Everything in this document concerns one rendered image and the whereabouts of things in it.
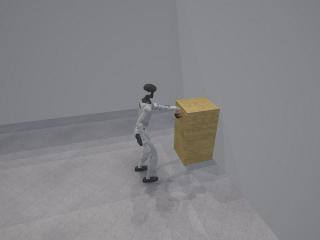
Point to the robot left upper arm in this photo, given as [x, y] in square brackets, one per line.
[154, 105]

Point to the robot left forearm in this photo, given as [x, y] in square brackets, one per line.
[164, 108]

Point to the handle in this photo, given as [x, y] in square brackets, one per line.
[176, 115]

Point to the left robot hand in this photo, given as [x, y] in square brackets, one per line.
[174, 108]

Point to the drawer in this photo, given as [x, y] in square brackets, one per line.
[182, 116]

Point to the robot right forearm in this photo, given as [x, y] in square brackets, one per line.
[142, 134]

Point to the robot right upper arm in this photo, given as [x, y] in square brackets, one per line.
[145, 112]

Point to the right robot hand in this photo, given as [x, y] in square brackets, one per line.
[146, 150]

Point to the right robot thigh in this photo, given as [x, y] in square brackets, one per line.
[151, 145]

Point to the cabinet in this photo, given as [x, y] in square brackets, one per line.
[195, 143]

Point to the left robot foot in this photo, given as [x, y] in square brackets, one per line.
[144, 167]

